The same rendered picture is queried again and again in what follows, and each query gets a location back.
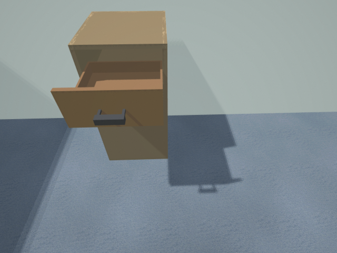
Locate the drawer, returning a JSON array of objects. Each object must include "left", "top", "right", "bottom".
[{"left": 51, "top": 61, "right": 164, "bottom": 128}]

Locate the handle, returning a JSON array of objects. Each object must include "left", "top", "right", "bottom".
[{"left": 93, "top": 109, "right": 126, "bottom": 125}]

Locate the cabinet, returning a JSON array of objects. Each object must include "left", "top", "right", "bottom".
[{"left": 68, "top": 11, "right": 168, "bottom": 160}]

